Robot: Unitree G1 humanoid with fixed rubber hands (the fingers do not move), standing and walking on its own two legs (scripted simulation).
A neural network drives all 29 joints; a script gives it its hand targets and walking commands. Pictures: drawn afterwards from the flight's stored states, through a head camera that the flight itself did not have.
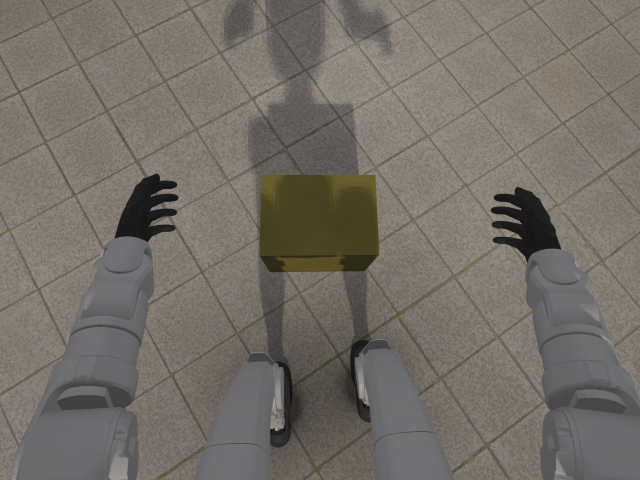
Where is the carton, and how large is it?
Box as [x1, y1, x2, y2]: [260, 175, 378, 271]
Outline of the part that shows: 261,175 260,256 270,271 364,270 378,255 374,175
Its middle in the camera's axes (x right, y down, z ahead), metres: -0.01 -0.03 +1.01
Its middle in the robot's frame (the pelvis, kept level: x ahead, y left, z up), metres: +0.52 -0.03 -0.58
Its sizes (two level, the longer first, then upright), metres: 0.269 0.193 0.244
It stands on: the floor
